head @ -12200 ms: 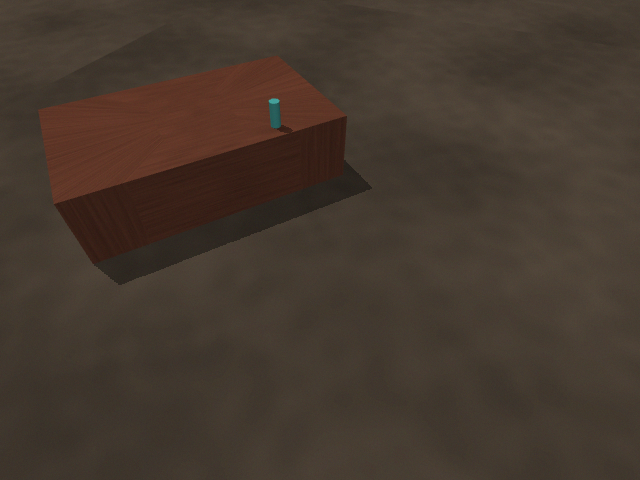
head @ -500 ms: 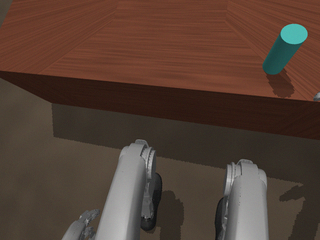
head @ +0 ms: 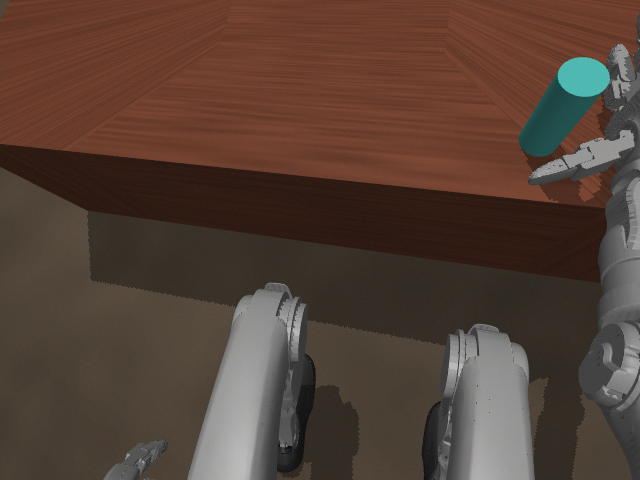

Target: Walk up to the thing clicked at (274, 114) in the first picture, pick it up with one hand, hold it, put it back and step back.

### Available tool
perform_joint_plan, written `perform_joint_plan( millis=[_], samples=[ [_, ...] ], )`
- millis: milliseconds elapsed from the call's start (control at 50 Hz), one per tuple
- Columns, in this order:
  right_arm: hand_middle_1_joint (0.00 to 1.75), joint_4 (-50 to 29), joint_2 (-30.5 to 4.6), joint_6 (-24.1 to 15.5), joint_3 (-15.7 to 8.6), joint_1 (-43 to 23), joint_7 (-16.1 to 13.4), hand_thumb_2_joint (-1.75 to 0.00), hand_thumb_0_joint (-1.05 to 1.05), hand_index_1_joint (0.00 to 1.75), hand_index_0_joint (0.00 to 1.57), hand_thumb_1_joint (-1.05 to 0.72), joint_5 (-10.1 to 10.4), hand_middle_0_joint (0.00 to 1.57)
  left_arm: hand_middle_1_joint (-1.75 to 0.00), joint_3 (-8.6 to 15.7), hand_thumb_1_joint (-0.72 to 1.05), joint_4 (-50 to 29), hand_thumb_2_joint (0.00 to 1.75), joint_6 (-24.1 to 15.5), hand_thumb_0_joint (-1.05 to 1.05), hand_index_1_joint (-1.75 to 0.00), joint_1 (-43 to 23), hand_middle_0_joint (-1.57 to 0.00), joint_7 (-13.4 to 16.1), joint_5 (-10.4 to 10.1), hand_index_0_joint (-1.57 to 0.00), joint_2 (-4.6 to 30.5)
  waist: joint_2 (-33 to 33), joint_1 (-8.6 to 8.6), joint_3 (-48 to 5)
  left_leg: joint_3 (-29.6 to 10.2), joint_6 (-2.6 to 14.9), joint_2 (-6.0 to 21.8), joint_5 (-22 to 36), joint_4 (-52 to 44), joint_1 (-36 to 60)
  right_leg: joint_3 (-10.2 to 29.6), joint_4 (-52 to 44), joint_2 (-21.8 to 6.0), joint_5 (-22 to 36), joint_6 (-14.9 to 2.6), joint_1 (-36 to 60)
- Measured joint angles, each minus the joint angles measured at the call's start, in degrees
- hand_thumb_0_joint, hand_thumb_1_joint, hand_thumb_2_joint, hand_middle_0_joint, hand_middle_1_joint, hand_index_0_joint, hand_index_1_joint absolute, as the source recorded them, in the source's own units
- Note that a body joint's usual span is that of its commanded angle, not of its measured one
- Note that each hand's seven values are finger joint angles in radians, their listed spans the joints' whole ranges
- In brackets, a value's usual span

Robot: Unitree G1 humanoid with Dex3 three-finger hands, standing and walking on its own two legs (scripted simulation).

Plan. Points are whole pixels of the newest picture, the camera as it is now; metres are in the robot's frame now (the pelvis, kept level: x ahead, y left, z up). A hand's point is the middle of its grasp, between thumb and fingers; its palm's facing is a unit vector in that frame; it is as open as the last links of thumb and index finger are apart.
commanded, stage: close in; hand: right
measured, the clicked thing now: (557, 112) +0.55 -0.17 +0.00
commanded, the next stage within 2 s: rest palm in 0.08 s
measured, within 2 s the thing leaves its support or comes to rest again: leaves its support in 1.42 s
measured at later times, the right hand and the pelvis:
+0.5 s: hand (556, 116) +0.54 -0.16 +0.00, palm faces +0.00 +1.00 -0.01, open 16.4 cm; pelvis +0.00 +0.00 +0.00, yaw -1 degrees
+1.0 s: hand (550, 102) +0.56 -0.16 +0.00, palm faces +0.00 +1.00 -0.02, open 7.6 cm; pelvis +0.00 +0.00 -0.01, yaw -1 degrees
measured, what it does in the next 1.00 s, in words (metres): stands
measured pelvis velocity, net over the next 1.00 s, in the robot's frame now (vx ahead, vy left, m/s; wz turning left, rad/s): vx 0.00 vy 0.00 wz -0.01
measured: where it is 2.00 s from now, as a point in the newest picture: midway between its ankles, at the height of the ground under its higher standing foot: (362, 459)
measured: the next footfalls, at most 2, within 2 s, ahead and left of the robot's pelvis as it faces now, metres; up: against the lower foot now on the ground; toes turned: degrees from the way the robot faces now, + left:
none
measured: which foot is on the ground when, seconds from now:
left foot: down 0.00-1.00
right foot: down 0.00-1.00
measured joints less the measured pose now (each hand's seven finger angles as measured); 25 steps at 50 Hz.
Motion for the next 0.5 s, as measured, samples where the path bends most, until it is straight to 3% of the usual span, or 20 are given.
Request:
perform_joint_plan(
  millis=[380, 500],
  samples=[
    [0.06, -0.63, 3.62, -1.17, 2.51, -1.50, -3.03, -0.07, -0.01, 0.06, 0.07, 0.47, -0.81, 0.08, -0.30, 0.93, 0.84, -0.42, 0.94, 1.96, 0.00, -0.31, -3.05, -0.20, -0.72, 0.34, -0.19, -0.76, -0.22, -1.46, 0.77, -0.74, 0.06, 0.48, -0.83, 1.49, -1.11, -0.55, 0.66, 0.58, -0.28, 0.27, -0.77],
    [0.13, 0.51, 3.76, -1.37, 3.32, -1.92, -3.20, -0.10, -0.01, 0.13, 0.19, 0.44, -0.94, 0.20, -0.30, 0.58, 0.85, -0.30, 0.93, 2.40, 0.00, -0.32, -2.94, -0.20, -0.82, 0.27, -0.19, -1.22, -0.02, -1.40, 0.73, -0.82, 0.02, 0.46, -0.68, 1.33, -1.05, -0.65, 0.49, 0.56, -0.12, 0.17, -0.71]
  ],
)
